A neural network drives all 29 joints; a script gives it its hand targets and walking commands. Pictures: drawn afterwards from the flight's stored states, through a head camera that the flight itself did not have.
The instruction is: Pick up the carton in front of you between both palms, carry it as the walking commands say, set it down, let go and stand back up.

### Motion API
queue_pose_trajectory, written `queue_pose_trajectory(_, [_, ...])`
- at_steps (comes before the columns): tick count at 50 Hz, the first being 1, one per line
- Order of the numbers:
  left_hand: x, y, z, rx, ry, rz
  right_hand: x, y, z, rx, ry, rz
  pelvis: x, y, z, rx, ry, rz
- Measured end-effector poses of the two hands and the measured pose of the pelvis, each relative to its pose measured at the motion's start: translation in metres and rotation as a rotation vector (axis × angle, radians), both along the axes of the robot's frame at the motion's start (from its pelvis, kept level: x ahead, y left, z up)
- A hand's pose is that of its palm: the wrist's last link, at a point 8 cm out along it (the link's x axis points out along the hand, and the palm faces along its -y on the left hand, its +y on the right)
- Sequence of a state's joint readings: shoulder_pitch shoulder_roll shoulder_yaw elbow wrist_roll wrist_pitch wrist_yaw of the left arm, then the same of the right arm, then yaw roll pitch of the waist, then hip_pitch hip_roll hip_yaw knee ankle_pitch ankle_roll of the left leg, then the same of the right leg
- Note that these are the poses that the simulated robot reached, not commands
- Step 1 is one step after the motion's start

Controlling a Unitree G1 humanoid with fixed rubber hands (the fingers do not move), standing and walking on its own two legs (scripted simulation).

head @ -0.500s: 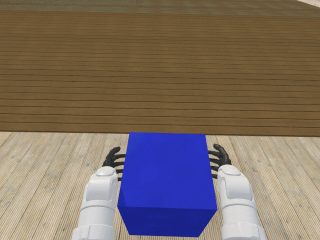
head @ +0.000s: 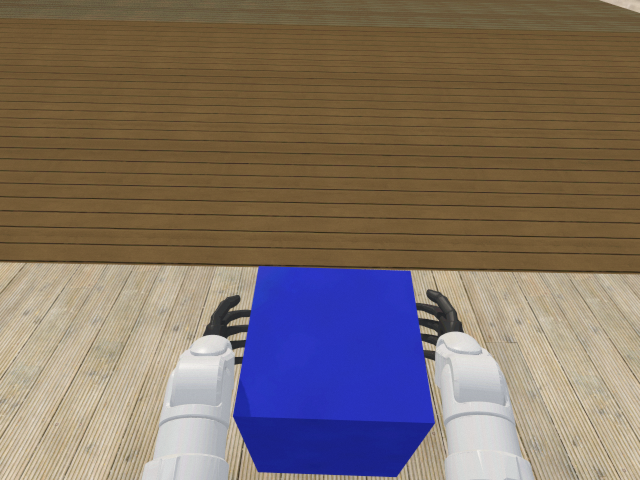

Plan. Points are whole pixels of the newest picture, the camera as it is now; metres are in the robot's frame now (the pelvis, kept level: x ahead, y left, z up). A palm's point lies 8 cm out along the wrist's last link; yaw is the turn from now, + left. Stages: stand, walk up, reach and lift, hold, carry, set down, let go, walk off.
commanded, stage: hold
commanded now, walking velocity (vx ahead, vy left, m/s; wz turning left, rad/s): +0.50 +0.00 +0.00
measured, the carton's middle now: (330, 376) +0.30 +0.00 -0.04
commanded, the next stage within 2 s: carry in 0.02 s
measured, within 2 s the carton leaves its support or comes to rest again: neither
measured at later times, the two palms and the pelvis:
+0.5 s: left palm (240, 273) +0.39 +0.13 +0.07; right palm (446, 274) +0.40 -0.17 +0.08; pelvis +0.13 -0.01 -0.01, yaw -3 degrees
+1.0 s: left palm (295, 167) +0.68 +0.07 +0.09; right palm (443, 168) +0.69 -0.23 +0.08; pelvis +0.41 -0.09 +0.00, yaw -1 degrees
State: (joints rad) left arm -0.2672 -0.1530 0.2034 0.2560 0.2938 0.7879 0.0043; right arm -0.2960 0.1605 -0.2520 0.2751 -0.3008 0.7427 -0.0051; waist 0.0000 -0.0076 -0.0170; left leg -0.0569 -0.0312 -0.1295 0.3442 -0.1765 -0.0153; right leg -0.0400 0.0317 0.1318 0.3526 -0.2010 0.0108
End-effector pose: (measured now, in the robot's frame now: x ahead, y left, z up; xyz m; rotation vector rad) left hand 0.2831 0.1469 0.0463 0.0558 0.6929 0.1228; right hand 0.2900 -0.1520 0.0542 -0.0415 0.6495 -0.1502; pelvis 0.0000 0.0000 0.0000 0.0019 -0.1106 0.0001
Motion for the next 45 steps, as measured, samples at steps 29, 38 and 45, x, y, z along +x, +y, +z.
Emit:
queue_pose_trajectory(29, [0.148, -0.030, 0.031, -0.065, 0.059, 0.010, 0.132, -0.030, 0.024, 0.073, 0.056, -0.097, 0.167, -0.019, -0.002, -0.002, 0.223, -0.059])
queue_pose_trajectory(38, [0.272, -0.078, 0.031, -0.058, -0.018, 0.000, 0.254, -0.078, 0.021, 0.108, -0.021, -0.118, 0.278, -0.061, -0.027, -0.016, 0.184, -0.026])
queue_pose_trajectory(45, [0.336, -0.082, 0.025, -0.053, 0.091, 0.078, 0.341, -0.082, 0.016, 0.111, 0.094, -0.054, 0.351, -0.084, -0.005, 0.012, 0.202, 0.003])
